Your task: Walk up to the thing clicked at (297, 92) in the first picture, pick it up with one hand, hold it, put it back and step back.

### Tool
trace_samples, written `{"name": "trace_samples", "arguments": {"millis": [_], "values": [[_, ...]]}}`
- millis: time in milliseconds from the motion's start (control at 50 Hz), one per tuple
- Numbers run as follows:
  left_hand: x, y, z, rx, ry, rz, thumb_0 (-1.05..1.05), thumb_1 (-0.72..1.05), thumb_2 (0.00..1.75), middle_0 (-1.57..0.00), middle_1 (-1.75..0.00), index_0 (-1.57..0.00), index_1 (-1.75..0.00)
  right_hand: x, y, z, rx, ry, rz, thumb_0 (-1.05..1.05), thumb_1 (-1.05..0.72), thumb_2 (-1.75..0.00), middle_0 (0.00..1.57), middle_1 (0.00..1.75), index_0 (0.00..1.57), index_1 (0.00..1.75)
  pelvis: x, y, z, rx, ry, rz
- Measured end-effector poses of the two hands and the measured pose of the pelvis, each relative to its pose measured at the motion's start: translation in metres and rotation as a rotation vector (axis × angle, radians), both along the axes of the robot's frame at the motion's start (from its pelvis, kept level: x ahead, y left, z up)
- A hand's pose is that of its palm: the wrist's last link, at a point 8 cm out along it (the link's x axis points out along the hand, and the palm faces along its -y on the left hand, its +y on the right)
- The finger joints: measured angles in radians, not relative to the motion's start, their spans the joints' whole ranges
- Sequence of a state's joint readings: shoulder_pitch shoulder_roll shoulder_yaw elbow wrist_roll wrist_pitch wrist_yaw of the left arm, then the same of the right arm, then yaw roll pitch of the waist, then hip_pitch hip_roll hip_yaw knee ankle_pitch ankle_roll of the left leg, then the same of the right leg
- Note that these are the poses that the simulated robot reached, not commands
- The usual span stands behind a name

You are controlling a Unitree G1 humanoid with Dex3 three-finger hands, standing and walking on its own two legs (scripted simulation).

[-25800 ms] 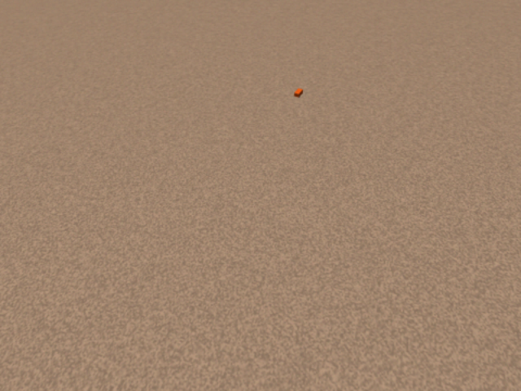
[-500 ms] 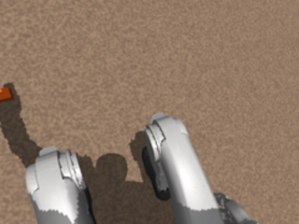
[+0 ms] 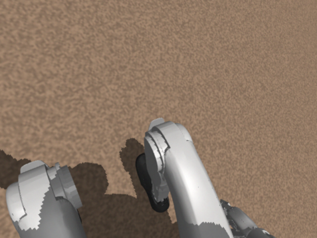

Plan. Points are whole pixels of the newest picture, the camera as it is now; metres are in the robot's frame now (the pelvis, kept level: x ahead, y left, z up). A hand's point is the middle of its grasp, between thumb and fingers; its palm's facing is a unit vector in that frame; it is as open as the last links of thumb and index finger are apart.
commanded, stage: rest palm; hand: left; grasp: from above
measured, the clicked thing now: out of the picture +0.48 +0.33 -0.29
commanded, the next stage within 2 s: close in 1.00 s
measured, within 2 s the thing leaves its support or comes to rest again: neither
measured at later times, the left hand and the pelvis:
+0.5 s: hand out of the picture +0.46 +0.33 -0.25, palm faces -0.46 -0.15 -0.87, open 12.4 cm; pelvis +0.00 +0.00 -0.01, yaw -2 degrees
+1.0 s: hand out of the picture +0.46 +0.33 -0.25, palm faces -0.45 -0.14 -0.88, open 12.2 cm; pelvis +0.00 +0.00 -0.01, yaw -3 degrees
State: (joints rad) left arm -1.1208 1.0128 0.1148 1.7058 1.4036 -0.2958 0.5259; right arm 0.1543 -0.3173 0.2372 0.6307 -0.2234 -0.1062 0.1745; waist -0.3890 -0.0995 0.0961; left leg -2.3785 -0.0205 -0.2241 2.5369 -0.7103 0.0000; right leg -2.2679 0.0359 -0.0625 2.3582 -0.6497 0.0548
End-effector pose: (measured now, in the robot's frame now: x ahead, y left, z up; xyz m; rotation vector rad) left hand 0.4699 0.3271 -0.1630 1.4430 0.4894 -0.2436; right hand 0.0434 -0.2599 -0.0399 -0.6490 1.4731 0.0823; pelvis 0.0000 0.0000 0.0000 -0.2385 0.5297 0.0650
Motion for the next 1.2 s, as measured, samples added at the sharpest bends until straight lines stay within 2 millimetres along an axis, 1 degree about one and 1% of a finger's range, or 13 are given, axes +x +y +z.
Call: {"name": "trace_samples", "arguments": {"millis": [100,200,320,420,600,720,1020,1200], "values": [[0.002,0.0,-0.007,0.014,-0.001,0.022,0.0,-0.18,0.72,-0.39,-0.64,-0.38,-0.65,-0.007,0.005,-0.003,0.018,0.002,0.001,0.0,-0.89,-0.89,0.2,0.3,0.2,0.3,0.001,0.002,-0.004,-0.007,-0.01,-0.009],[0.001,0.004,-0.013,0.019,0.017,0.057,0.0,-0.18,0.72,-0.38,-0.65,-0.37,-0.66,-0.009,0.008,-0.005,0.035,0.002,0.012,0.0,-0.9,-0.89,0.2,0.3,0.2,0.3,0.001,0.003,-0.007,-0.011,-0.019,-0.014],[0.0,0.011,-0.02,0.014,0.036,0.071,0.0,-0.2,0.72,-0.36,-0.67,-0.36,-0.68,-0.008,0.008,-0.004,0.038,0.019,0.027,0.0,-0.9,-0.89,0.2,0.3,0.2,0.3,0.002,0.004,-0.008,-0.018,-0.027,-0.018],[-0.001,0.011,-0.025,0.0,0.042,0.051,0.0,-0.2,0.73,-0.36,-0.68,-0.35,-0.69,-0.003,0.008,-0.002,0.034,0.035,0.048,0.0,-0.9,-0.9,0.2,0.3,0.2,0.3,0.003,0.004,-0.007,-0.023,-0.032,-0.02],[-0.003,0.008,-0.027,-0.012,0.014,0.018,0.0,-0.21,0.73,-0.35,-0.69,-0.35,-0.69,0.008,0.009,-0.001,0.03,0.023,0.084,0.0,-0.9,-0.9,0.2,0.3,0.2,0.3,0.004,0.004,-0.007,-0.03,-0.04,-0.022],[-0.006,0.005,-0.029,0.001,0.011,0.021,0.0,-0.2,0.73,-0.35,-0.69,-0.35,-0.7,0.012,0.01,-0.003,0.043,0.001,0.101,0.0,-0.9,-0.9,0.2,0.3,0.2,0.3,0.003,0.004,-0.009,-0.03,-0.048,-0.025],[-0.001,0.003,-0.035,0.01,0.015,0.055,0.0,-0.17,0.7,-0.36,-0.7,-0.37,-0.7,0.0,0.012,0.0,0.061,0.026,0.093,0.0,-0.9,-0.9,0.2,0.3,0.2,0.3,0.003,0.004,-0.008,-0.031,-0.042,-0.03],[0.0,0.006,-0.035,0.011,0.026,0.062,0.0,-0.13,0.67,-0.39,-0.68,-0.4,-0.68,0.0,0.009,0.003,0.051,0.038,0.095,0.0,-0.9,-0.9,0.2,0.3,0.2,0.3,0.003,0.004,-0.007,-0.034,-0.044,-0.031]]}}
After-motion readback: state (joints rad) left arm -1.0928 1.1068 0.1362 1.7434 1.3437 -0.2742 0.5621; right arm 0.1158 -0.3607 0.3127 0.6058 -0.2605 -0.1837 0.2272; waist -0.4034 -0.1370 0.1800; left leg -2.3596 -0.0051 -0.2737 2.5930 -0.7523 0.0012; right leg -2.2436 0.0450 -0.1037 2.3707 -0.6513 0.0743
